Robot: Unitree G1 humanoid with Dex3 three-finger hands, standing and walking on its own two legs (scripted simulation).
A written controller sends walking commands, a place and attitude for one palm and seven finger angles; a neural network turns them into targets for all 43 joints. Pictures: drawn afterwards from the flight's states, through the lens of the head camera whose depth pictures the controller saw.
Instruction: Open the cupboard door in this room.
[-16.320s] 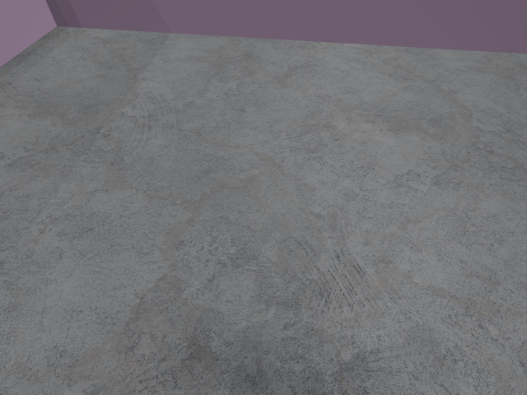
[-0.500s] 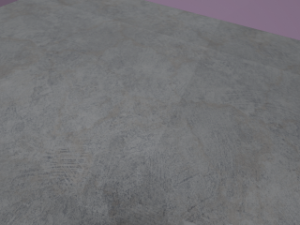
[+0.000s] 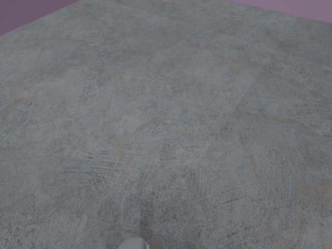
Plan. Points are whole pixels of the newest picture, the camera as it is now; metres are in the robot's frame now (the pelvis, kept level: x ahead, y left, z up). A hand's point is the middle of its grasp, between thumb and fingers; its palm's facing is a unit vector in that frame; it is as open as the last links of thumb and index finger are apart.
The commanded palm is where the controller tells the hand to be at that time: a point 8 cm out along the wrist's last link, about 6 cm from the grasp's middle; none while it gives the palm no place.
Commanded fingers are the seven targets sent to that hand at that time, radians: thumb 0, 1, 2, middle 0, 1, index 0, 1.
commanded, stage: turn or walk to find it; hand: left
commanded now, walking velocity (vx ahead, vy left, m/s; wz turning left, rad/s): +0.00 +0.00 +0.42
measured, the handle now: out of the picture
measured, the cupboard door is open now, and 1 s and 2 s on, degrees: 0 0 0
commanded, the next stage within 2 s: none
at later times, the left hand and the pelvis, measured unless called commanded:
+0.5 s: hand out of the picture +0.04 +0.25 -0.16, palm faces +0.22 -0.94 -0.26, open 7.4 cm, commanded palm none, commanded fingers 0.00 0.90 0.90 -0.20 -0.30 -0.20 -0.30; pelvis -0.01 +0.03 +0.00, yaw +11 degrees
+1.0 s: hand out of the picture -0.08 +0.19 -0.17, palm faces +0.45 -0.86 -0.24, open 7.4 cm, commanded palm none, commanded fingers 0.00 0.90 0.90 -0.20 -0.30 -0.20 -0.30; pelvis -0.03 +0.00 +0.00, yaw +25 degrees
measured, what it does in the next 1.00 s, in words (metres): steps on the spot, turning left: left foot, then right foot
